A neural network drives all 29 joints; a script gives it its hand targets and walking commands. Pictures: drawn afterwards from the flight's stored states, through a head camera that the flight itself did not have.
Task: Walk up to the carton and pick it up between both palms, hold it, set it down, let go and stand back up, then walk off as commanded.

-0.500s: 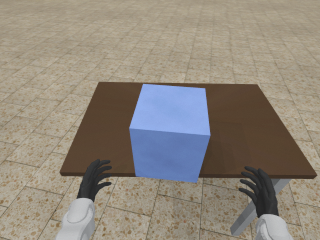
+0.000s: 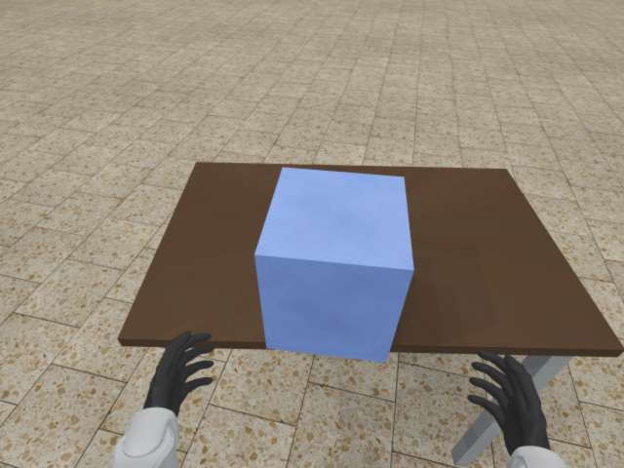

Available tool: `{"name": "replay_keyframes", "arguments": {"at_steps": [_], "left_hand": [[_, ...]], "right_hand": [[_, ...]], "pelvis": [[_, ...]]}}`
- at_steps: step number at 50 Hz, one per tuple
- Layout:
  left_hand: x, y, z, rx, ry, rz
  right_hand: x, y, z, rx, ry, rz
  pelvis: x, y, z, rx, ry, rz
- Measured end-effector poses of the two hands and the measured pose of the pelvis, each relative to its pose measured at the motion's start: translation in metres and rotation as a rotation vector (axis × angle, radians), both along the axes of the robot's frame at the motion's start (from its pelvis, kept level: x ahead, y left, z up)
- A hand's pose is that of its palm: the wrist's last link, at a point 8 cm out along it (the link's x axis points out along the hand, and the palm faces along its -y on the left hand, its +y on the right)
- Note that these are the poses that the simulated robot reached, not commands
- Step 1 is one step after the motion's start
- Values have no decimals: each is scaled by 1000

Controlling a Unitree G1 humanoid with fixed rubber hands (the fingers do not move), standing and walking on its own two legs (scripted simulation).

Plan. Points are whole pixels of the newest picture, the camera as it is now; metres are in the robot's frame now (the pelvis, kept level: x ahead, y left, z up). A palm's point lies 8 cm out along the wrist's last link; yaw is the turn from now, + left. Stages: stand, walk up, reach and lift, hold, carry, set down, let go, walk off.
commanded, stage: set down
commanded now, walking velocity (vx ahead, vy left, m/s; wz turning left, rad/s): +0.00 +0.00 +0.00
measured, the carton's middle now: (334, 264) +0.42 +0.01 +0.04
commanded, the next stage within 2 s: let go in 1.40 s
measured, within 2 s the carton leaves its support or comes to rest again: neither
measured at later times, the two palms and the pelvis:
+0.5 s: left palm (170, 410) +0.21 +0.21 -0.01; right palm (514, 447) +0.19 -0.21 -0.01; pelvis +0.02 +0.00 +0.00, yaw +0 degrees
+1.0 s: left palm (168, 438) +0.19 +0.22 -0.04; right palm out of the picture +0.17 -0.22 -0.05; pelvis +0.02 +0.00 +0.00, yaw +0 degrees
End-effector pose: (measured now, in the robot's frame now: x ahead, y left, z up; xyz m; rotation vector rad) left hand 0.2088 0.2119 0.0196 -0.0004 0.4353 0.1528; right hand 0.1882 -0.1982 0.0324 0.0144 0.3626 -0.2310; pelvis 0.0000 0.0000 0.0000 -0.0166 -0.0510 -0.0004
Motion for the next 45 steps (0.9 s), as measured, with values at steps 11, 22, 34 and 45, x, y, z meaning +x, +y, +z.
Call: {"name": "replay_keyframes", "arguments": {"at_steps": [11, 22, 34, 45], "left_hand": [[-2, 0, -10, -5, 50, -5], [0, 1, -22, 0, 93, 3], [-6, 4, -41, 26, 167, 4], [-16, 6, -56, 39, 223, 2]], "right_hand": [[-3, -2, -18, 2, 85, 25], [-1, -6, -39, 3, 143, 43], [-4, -13, -59, -5, 189, 48], [-15, -18, -73, -17, 234, 60]], "pelvis": [[2, 0, 0, 0, 3, 0], [14, 0, 0, 0, 19, 0], [22, -1, 0, 1, 30, 0], [22, -1, 0, 1, 30, 0]]}}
